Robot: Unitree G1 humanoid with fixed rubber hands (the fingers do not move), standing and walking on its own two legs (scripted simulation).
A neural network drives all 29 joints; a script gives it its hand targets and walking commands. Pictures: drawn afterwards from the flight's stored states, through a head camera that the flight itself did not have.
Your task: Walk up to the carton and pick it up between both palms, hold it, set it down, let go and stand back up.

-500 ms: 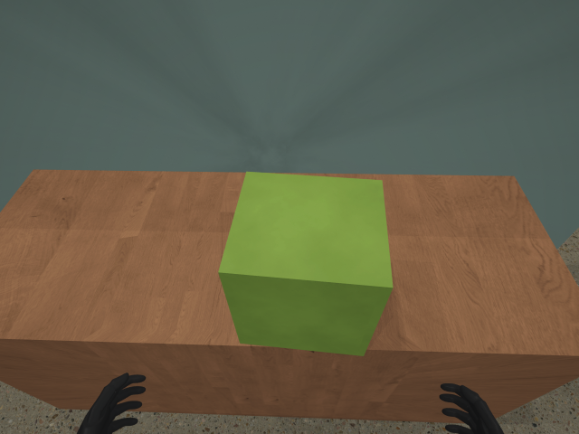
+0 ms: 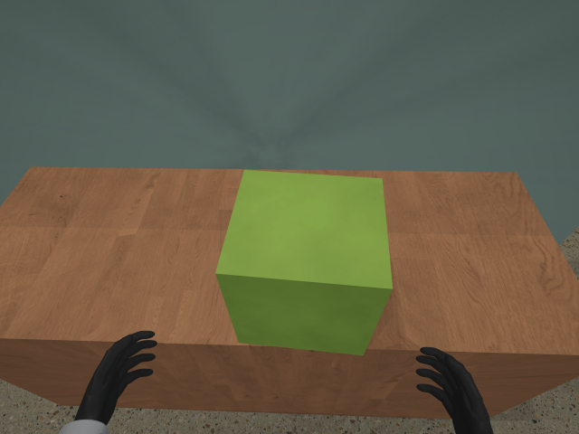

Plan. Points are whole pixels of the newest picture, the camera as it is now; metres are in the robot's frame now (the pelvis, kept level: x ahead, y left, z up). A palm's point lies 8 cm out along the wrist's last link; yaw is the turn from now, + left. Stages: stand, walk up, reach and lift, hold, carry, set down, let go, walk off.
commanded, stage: reach and lift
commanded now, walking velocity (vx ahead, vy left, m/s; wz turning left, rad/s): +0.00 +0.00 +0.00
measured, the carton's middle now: (305, 265) +0.41 +0.00 -0.06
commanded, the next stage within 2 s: none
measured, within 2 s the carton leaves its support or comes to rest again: neither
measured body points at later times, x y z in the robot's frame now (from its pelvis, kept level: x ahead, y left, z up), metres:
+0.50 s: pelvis +0.00 -0.01 +0.00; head +0.03 -0.01 +0.45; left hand +0.25 +0.24 +0.02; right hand +0.22 -0.20 +0.01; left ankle +0.00 +0.16 -0.73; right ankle -0.05 -0.07 -0.74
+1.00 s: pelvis -0.03 -0.02 +0.00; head +0.02 -0.03 +0.44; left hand +0.30 +0.21 +0.05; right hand +0.30 -0.20 +0.05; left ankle +0.00 +0.16 -0.74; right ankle -0.05 -0.07 -0.74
